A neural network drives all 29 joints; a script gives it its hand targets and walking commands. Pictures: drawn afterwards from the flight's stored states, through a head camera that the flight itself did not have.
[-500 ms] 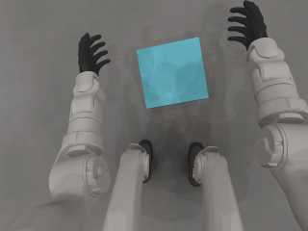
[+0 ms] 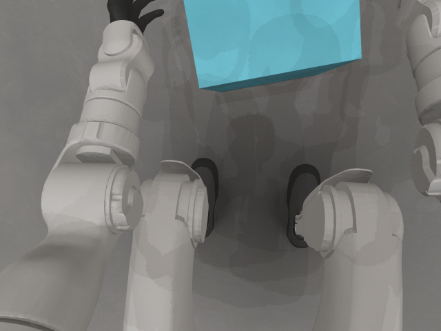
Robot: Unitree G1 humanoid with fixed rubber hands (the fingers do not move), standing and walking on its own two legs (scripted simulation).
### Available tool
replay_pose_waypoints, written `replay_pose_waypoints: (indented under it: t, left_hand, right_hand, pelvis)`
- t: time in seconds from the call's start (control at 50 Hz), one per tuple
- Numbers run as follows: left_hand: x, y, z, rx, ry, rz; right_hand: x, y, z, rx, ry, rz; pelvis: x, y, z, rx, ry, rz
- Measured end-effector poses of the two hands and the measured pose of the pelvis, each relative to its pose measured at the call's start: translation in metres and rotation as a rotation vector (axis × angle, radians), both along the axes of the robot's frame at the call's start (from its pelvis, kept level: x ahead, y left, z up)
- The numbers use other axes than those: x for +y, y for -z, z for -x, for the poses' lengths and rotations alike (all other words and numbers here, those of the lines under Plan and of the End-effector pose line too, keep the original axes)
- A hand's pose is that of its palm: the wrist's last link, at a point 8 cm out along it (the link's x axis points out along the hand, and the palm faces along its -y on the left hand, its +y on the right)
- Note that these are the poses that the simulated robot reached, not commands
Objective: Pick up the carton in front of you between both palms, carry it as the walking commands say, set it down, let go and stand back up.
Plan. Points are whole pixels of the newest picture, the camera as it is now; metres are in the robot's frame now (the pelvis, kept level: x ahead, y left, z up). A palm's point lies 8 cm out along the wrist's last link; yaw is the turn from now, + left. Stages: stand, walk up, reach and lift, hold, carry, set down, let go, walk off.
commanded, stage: reach and lift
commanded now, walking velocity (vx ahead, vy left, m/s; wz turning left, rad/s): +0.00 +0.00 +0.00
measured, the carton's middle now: (263, 18) +0.54 -0.02 -0.27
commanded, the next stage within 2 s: none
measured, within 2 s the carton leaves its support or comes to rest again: leaves its support in 0.94 s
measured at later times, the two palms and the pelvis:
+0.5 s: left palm (143, 18) +0.53 +0.16 -0.19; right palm out of the picture +0.57 -0.19 -0.20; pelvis +0.01 +0.00 -0.03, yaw +1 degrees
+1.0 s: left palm out of the picture +0.55 +0.14 -0.17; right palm out of the picture +0.56 -0.17 -0.19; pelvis +0.01 +0.00 -0.04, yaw +0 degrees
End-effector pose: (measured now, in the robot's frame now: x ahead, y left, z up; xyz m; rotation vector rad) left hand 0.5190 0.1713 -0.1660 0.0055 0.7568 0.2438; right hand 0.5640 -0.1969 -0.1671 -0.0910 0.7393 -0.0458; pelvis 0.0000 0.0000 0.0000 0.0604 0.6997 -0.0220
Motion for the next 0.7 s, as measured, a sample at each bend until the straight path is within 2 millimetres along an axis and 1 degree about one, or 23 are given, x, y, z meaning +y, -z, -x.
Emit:
replay_pose_waypoints:
  t: [0.1, 0.16, 0.2, 0.24, 0.3, 0.44, 0.54, 0.62, 0.64, 0.7]
  left_hand:
    - [0.001, 0.03, -0.004, 0.021, 0.014, -0.012]
    - [0.005, 0.036, -0.013, 0.0, 0.011, -0.021]
    - [0.004, 0.038, -0.016, -0.004, 0.013, -0.019]
    - [0.0, 0.038, -0.019, -0.009, 0.016, -0.013]
    - [-0.006, 0.035, -0.022, -0.016, 0.021, -0.005]
    - [-0.012, 0.03, -0.016, -0.004, 0.023, 0.005]
    - [-0.013, 0.028, -0.013, -0.005, 0.032, 0.004]
    - [-0.027, 0.028, -0.017, -0.014, 0.06, 0.023]
    - [-0.032, 0.027, -0.019, -0.016, 0.069, 0.031]
    - [-0.035, 0.027, -0.02, -0.016, 0.038, 0.018]
  right_hand:
    - [0.001, 0.034, 0.0, 0.007, 0.001, 0.002]
    - [0.002, 0.048, -0.002, -0.006, -0.001, 0.002]
    - [0.002, 0.052, -0.003, -0.015, -0.005, 0.001]
    - [0.003, 0.051, -0.005, -0.025, -0.011, 0.002]
    - [0.004, 0.045, -0.008, -0.036, -0.017, 0.002]
    - [0.008, 0.033, -0.007, -0.02, -0.021, -0.003]
    - [0.015, 0.033, -0.004, -0.012, -0.03, -0.009]
    - [0.03, 0.035, -0.003, -0.014, -0.055, -0.027]
    - [0.031, 0.035, -0.004, -0.018, -0.053, -0.027]
    - [0.032, 0.035, -0.004, -0.012, -0.053, -0.012]
  pelvis:
    - [0.0, 0.017, 0.0, -0.033, -0.003, 0.001]
    - [0.0, 0.025, -0.001, -0.052, -0.005, -0.001]
    - [0.0, 0.028, -0.003, -0.067, -0.008, 0.0]
    - [0.0, 0.03, -0.006, -0.069, -0.01, 0.0]
    - [0.0, 0.031, -0.009, -0.064, -0.012, 0.001]
    - [-0.001, 0.027, -0.012, -0.041, -0.008, 0.0]
    - [-0.001, 0.024, -0.009, -0.036, -0.009, -0.002]
    - [-0.001, 0.023, -0.006, -0.044, -0.012, -0.002]
    - [-0.001, 0.023, -0.005, -0.047, -0.013, -0.001]
    - [-0.001, 0.022, -0.004, -0.054, -0.011, 0.0]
